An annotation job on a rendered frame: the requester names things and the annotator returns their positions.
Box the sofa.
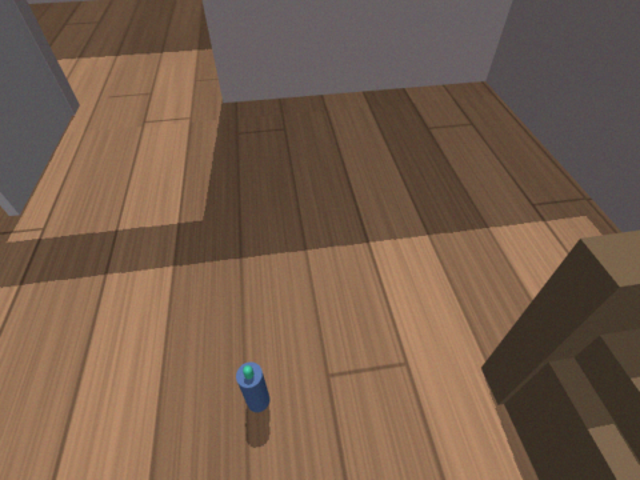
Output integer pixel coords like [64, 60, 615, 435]
[481, 230, 640, 480]

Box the bottle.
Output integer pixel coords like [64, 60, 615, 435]
[236, 362, 270, 412]

